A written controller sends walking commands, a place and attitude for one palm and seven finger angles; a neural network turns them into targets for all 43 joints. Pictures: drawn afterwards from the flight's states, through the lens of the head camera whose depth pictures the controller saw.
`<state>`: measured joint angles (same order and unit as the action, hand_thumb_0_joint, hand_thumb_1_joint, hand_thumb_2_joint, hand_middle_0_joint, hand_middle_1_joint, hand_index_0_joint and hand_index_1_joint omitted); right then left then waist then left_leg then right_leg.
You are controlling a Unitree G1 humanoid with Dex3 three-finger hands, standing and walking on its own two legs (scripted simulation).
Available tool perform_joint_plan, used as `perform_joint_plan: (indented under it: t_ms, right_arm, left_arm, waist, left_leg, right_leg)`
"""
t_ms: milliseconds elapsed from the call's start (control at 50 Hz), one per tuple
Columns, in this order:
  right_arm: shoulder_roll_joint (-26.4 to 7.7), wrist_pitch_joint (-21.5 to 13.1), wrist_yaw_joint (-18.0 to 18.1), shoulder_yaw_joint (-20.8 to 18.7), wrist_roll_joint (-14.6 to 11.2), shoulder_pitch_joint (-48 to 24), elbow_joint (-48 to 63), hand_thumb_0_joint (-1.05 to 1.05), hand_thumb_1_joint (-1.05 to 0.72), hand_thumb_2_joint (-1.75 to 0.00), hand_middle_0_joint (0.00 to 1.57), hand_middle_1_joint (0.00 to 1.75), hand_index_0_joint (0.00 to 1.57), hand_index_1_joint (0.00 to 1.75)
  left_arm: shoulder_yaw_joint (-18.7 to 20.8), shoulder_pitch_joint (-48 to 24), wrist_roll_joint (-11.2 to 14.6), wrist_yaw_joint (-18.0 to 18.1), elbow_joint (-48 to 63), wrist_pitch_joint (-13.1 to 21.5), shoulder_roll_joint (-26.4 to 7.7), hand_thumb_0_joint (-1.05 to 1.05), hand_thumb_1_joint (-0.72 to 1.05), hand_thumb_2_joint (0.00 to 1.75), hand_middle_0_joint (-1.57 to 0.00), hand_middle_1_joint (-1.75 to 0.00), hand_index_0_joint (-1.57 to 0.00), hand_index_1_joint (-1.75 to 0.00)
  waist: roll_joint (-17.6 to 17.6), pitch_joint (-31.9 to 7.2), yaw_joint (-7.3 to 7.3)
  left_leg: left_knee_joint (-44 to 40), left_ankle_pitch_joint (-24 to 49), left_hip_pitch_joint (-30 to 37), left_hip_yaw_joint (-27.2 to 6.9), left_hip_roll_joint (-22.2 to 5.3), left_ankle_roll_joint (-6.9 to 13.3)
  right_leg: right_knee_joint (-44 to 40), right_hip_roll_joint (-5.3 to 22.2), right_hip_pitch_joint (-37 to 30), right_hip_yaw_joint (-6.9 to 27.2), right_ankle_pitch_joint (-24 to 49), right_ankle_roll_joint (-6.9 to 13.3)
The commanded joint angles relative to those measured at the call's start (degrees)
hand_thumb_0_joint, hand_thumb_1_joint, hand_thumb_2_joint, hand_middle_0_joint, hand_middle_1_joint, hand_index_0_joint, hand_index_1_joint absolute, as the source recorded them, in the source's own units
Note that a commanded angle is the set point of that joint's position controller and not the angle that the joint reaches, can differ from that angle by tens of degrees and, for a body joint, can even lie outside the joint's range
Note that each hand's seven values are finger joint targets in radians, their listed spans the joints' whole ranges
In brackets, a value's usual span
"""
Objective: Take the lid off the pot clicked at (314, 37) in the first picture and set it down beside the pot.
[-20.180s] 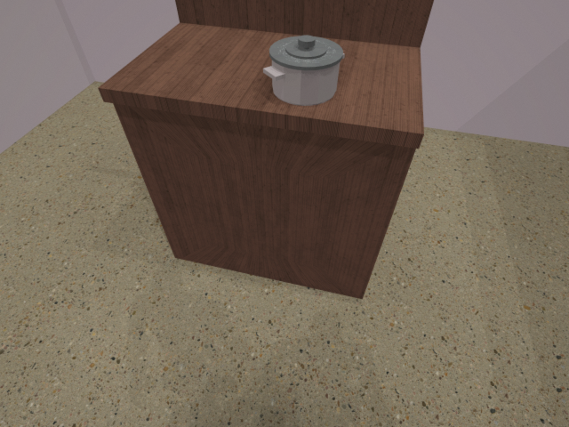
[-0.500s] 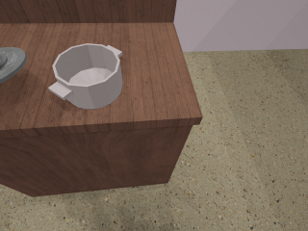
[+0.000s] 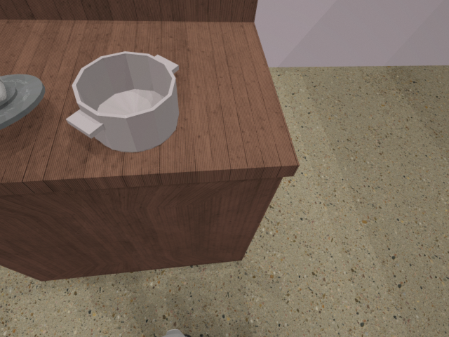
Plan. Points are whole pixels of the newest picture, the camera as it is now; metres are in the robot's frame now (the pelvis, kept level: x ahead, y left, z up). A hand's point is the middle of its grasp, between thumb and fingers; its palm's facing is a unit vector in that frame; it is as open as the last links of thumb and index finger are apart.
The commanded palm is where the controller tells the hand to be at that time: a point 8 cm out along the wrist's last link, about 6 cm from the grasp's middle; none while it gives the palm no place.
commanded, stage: lower the lid onto the table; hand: left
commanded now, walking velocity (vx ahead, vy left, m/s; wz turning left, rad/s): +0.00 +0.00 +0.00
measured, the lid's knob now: out of the picture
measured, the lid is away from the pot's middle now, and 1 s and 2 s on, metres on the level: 0.23 0.23 0.25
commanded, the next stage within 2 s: open the fingers wide in 0.60 s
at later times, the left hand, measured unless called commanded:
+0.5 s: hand out of the picture +0.46 +0.35 +0.14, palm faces -0.44 -0.27 -0.86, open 2.9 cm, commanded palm +0.52 +0.35 +0.19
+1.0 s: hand out of the picture +0.44 +0.36 +0.12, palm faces -0.41 -0.15 -0.90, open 3.5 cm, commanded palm +0.49 +0.35 +0.18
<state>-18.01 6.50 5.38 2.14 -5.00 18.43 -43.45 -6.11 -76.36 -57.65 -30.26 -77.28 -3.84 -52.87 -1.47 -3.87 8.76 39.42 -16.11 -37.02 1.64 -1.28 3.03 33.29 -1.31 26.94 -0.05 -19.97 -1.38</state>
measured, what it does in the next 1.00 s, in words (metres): stands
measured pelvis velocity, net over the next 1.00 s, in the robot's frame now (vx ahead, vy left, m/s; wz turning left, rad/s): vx -0.01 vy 0.00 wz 0.00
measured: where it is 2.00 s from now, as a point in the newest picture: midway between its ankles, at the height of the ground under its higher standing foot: outside the picture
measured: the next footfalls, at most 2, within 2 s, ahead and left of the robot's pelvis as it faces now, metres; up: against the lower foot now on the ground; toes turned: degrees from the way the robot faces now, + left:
none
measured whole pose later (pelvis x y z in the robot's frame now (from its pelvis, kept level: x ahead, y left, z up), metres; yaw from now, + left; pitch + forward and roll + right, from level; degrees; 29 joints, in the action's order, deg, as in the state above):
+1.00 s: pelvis -0.01 +0.00 -0.01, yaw +0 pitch +15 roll -4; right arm -16.7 10.7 5.2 1.8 -5.2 18.5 -40.5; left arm -2.1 -65.3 -58.2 -25.9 -67.9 5.6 -53.2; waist -1.5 -4.5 7.8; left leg 45.2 -17.4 -42.8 0.6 -1.6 3.2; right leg 39.1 -1.8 32.4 -1.0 -21.7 -1.3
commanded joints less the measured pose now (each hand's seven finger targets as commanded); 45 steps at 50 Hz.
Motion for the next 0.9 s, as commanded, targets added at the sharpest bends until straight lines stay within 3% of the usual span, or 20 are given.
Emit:
perform_joint_plan:
  t_ms: [0, 20, 80, 120, 140, 200, 220, 260, 320, 400, 440, 480, 520, 660, 680, 720, 760, 780, 820, 880]
  right_arm:
    - [-11.34, -0.86, 0.72, -3.77, 0.1, 6.87, 2.85, 0.0, -0.9, -0.9, 0.2, 0.3, 0.2, 0.3]
    - [-11.81, -0.32, 0.61, -4.14, 0.23, 7.31, 2.23, 0.0, -0.9, -0.9, 0.2, 0.3, 0.2, 0.3]
    - [-11.69, -0.33, 0.55, -4.34, 0.31, 7.57, 2.51, 0.0, -0.9, -0.9, 0.2, 0.3, 0.2, 0.3]
    - [-11.65, -0.45, 0.61, -4.06, 0.37, 8.15, 2.34, 0.0, -0.9, -0.9, 0.2, 0.3, 0.2, 0.3]
    - [-11.52, -0.43, 0.74, -3.76, 0.17, 8.02, 2.56, 0.0, -0.9, -0.9, 0.2, 0.3, 0.2, 0.3]
    - [-11.55, -0.41, 0.78, -3.71, 0.24, 7.9, 2.65, 0.0, -0.9, -0.9, 0.2, 0.3, 0.2, 0.3]
    - [-11.84, -0.03, 0.75, -4.03, 0.33, 8.46, 2.26, 0.0, -0.9, -0.9, 0.2, 0.3, 0.2, 0.3]
    - [-11.7, -0.23, 0.79, -3.91, 0.23, 8.6, 2.24, 0.0, -0.9, -0.9, 0.2, 0.3, 0.2, 0.3]
    - [-11.79, -0.26, 0.94, -3.99, 0.35, 9.04, 2.31, 0.0, -0.9, -0.9, 0.2, 0.3, 0.2, 0.3]
    - [-11.41, -0.58, 0.88, -3.94, 0.36, 9.14, 2.59, 0.0, -0.9, -0.9, 0.2, 0.3, 0.2, 0.3]
    - [-11.53, -0.25, 0.67, -4.14, 0.52, 9.53, 2.27, 0.0, -0.9, -0.9, 0.2, 0.3, 0.2, 0.3]
    - [-11.75, -0.02, 0.64, -3.85, 0.52, 9.5, 2.42, 0.0, -0.9, -0.9, 0.2, 0.3, 0.2, 0.3]
    - [-11.94, 0.25, 0.69, -4.02, 0.65, 9.5, 2.43, 0.0, -0.9, -0.9, 0.2, 0.3, 0.2, 0.3]
    - [-11.81, 0.11, 0.79, -3.8, 0.66, 9.61, 2.11, 0.0, -0.9, -0.9, 0.2, 0.3, 0.2, 0.3]
    - [-10.58, 0.43, -0.39, -4.57, 0.23, 9.22, 5.78, 0.0, -0.9, -0.9, 0.2, 0.3, 0.2, 0.3]
    - [-10.61, 1.95, -0.28, -4.96, 1.0, 8.6, 6.22, 0.0, -0.9, -0.9, 0.2, 0.3, 0.2, 0.3]
    - [-10.72, 3.1, -0.1, -5.13, 0.74, 8.14, 6.21, 0.0, -0.9, -0.9, 0.2, 0.3, 0.2, 0.3]
    - [-10.89, 3.36, 0.1, -5.12, 0.56, 7.94, 6.14, 0.0, -0.9, -0.9, 0.2, 0.3, 0.2, 0.3]
    - [-11.0, 3.72, 0.52, -4.97, 0.37, 7.45, 6.36, 0.0, -0.9, -0.9, 0.2, 0.3, 0.2, 0.3]
    - [-10.58, 3.61, 0.7, -4.79, 0.19, 7.26, 5.77, 0.0, -0.9, -0.9, 0.2, 0.3, 0.2, 0.3]
  left_arm:
    - [0.68, -29.33, -0.07, 2.7, 13.22, 0.78, -13.76, 0.0, 0.84, 0.84, -0.66, -1.13, -1.18, -1.19]
    - [1.94, -31.11, -0.56, 3.07, 13.75, 0.59, -15.7, 0.0, 0.84, 0.84, -0.66, -1.13, -1.18, -1.19]
    - [1.62, -31.72, -0.56, 3.14, 14.54, 0.63, -14.77, 0.0, 0.84, 0.84, -0.66, -1.13, -1.18, -1.19]
    - [3.48, -29.25, -0.9, 3.4, 12.52, 1.06, -17.22, 0.0, 0.84, 0.84, -0.66, -1.13, -1.18, -1.19]
    - [2.16, -27.87, -0.93, 3.22, 10.01, 1.07, -15.97, 0.0, 0.84, 0.84, -0.66, -1.13, -1.18, -1.19]
    - [1.31, -29.26, -0.26, 3.23, 12.64, 1.37, -14.86, 0.0, 0.84, 0.84, -0.66, -1.13, -1.18, -1.19]
    - [2.78, -30.87, -0.84, 3.69, 13.79, 1.31, -17.17, 0.0, 0.84, 0.84, -0.66, -1.13, -1.18, -1.19]
    - [1.16, -29.75, -0.6, 3.45, 11.72, 1.28, -14.85, 0.0, 0.84, 0.84, -0.66, -1.13, -1.18, -1.19]
    - [3.67, -31.16, -1.06, 3.92, 14.11, 1.81, -18.42, 0.0, 0.84, 0.84, -0.66, -1.13, -1.18, -1.19]
    - [2.98, -29.39, -0.69, 3.78, 14.77, 2.35, -16.47, 0.0, 0.84, 0.84, -0.66, -1.13, -1.18, -1.19]
    - [2.26, -28.34, -0.87, 3.85, 11.84, 1.95, -14.73, 0.0, 0.84, 0.84, -0.66, -1.13, -1.18, -1.19]
    - [2.32, -26.52, -0.75, 3.91, 9.48, 1.74, -14.99, 0.0, 0.84, 0.84, -0.66, -1.13, -1.18, -1.19]
    - [3.61, -29.03, -1.04, 4.35, 13.02, 2.0, -17.14, 0.0, 0.84, 0.84, -0.66, -1.13, -1.18, -1.19]
    - [1.32, -27.38, -0.84, 4.38, 9.39, 1.81, -13.71, 0.0, 0.84, 0.84, -0.66, -1.13, -1.18, -1.19]
    - [6.71, -14.73, -0.54, 4.68, 13.59, 2.43, -15.38, 0.0, 0.84, 0.84, -0.66, -1.13, -1.18, -1.19]
    - [8.89, -14.8, -1.74, 6.29, 22.06, 6.52, -16.88, 0.0, 0.81, 0.81, -0.64, -1.13, -1.13, -1.19]
    - [8.17, -16.56, -0.99, 6.4, 22.45, 7.32, -16.23, 0.0, 0.77, 0.79, -0.62, -1.12, -1.09, -1.18]
    - [8.8, -17.16, -0.75, 6.48, 22.87, 7.73, -17.52, 0.0, 0.75, 0.78, -0.61, -1.12, -1.06, -1.17]
    - [11.63, -18.17, -0.59, 6.85, 25.82, 9.09, -21.8, 0.0, 0.71, 0.76, -0.59, -1.11, -1.02, -1.16]
    - [8.24, -16.16, -0.49, 6.64, 21.68, 9.51, -17.38, 0.0, 0.65, 0.74, -0.57, -1.09, -0.96, -1.14]
  waist:
    - [-10.36, -25.47, 0.04]
    - [-10.75, -26.57, 0.41]
    - [-12.42, -26.29, 0.49]
    - [-10.13, -26.76, 0.38]
    - [-9.07, -24.0, 0.75]
    - [-10.4, -25.38, 0.65]
    - [-11.63, -27.16, 0.77]
    - [-11.35, -24.61, 1.23]
    - [-12.72, -28.8, 0.81]
    - [-13.97, -28.53, 0.57]
    - [-13.57, -25.4, 1.1]
    - [-9.63, -22.91, 1.45]
    - [-11.56, -26.66, 1.08]
    - [-9.8, -23.68, 2.14]
    - [-10.54, -27.97, -3.04]
    - [-11.62, -30.42, -1.92]
    - [-8.78, -25.79, -0.64]
    - [-8.54, -24.74, -0.5]
    - [-11.27, -28.43, -1.5]
    - [-10.31, -23.23, -0.24]
  left_leg:
    - [-0.28, 26.15, 31.88, -2.25, 1.12, 0.53]
    - [-0.25, 25.57, 32.73, -2.85, 0.69, 0.36]
    - [-0.01, 24.67, 33.02, -3.2, 0.68, 0.33]
    - [0.94, 25.82, 31.81, -2.78, 0.92, 0.51]
    - [0.77, 23.07, 29.05, -2.59, 1.29, 0.6]
    - [0.79, 23.6, 29.99, -2.45, 1.06, 0.62]
    - [0.93, 23.29, 31.0, -2.89, 0.68, 0.41]
    - [1.0, 21.86, 29.74, -2.88, 0.82, 0.56]
    - [1.8, 24.34, 31.65, -3.24, 0.57, 0.37]
    - [2.64, 28.78, 32.73, -3.54, 0.34, -0.05]
    - [2.69, 26.35, 31.74, -4.17, 0.18, -0.17]
    - [2.0, 19.65, 27.57, -4.01, 0.54, 0.25]
    - [2.31, 20.62, 29.15, -3.94, 0.4, 0.17]
    - [2.39, 15.89, 26.38, -4.08, 0.34, 0.44]
    - [2.39, 21.98, 27.63, -4.56, 1.49, -0.44]
    - [3.67, 28.75, 31.37, -4.45, 0.33, -0.81]
    - [2.84, 21.37, 28.38, -4.26, 0.68, 0.17]
    - [2.4, 18.48, 27.32, -4.01, 0.87, 0.49]
    - [2.61, 20.4, 29.13, -3.72, 0.96, 0.4]
    - [2.17, 16.43, 27.79, -4.0, 0.8, 0.33]
  right_leg:
    - [-2.5, -4.08, 7.02, -3.11, 17.87, 3.09]
    - [-2.77, -3.94, 7.38, -2.8, 17.2, 2.78]
    - [-2.77, -3.95, 8.92, -2.92, 16.03, 2.97]
    - [-2.06, -4.21, 7.86, -2.79, 17.13, 2.74]
    - [-2.08, -4.2, 8.43, -2.9, 16.45, 2.87]
    - [-1.53, -4.23, 8.69, -3.08, 16.47, 3.05]
    - [-1.63, -4.1, 8.92, -2.81, 15.92, 2.79]
    - [-1.72, -4.23, 10.39, -3.01, 15.28, 2.83]
    - [-0.95, -4.28, 9.59, -2.86, 15.77, 2.78]
    - [-0.24, -4.55, 11.24, -3.43, 16.27, 3.0]
    - [-0.54, -4.57, 13.94, -3.61, 14.23, 2.97]
    - [-0.64, -4.49, 13.18, -3.59, 12.56, 3.02]
    - [-0.18, -4.36, 12.35, -3.26, 12.87, 2.91]
    - [0.17, -4.38, 14.84, -3.59, 10.72, 2.91]
    - [1.59, -4.48, 11.18, -4.29, 12.02, 3.92]
    - [1.83, -4.58, 13.48, -3.55, 13.2, 3.67]
    - [0.28, -4.34, 13.87, -3.18, 11.16, 3.38]
    - [-0.04, -4.24, 13.31, -3.07, 10.7, 3.46]
    - [0.4, -4.09, 11.49, -2.68, 11.44, 3.55]
    - [-0.19, -4.19, 14.36, -3.27, 9.18, 3.66]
